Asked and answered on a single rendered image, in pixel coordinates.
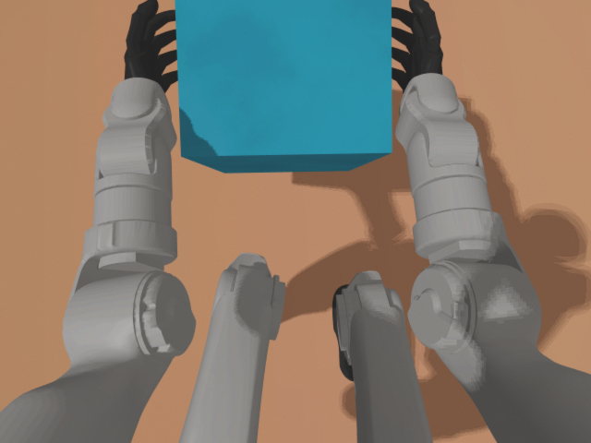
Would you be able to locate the right robot forearm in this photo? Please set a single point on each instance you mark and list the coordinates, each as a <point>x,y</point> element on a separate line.
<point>454,217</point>

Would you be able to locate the robot right hand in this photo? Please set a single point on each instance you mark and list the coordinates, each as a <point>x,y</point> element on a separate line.
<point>425,54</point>

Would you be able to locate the left robot shin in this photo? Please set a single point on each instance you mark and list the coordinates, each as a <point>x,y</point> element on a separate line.
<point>227,280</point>

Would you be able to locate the left robot upper arm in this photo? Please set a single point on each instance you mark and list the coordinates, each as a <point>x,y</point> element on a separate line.
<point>121,334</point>

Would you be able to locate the right robot upper arm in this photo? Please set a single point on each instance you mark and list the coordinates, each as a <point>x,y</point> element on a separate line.
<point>483,321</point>

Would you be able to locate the robot right thigh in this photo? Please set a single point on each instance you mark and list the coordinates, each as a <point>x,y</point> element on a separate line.
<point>389,404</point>

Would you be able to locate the left robot forearm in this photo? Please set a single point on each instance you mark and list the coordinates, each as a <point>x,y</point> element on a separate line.
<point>132,222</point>

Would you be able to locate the carton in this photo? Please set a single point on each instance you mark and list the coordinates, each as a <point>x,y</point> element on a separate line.
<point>275,86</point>

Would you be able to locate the robot left hand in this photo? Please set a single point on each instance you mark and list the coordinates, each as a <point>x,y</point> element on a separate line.
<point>141,57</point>

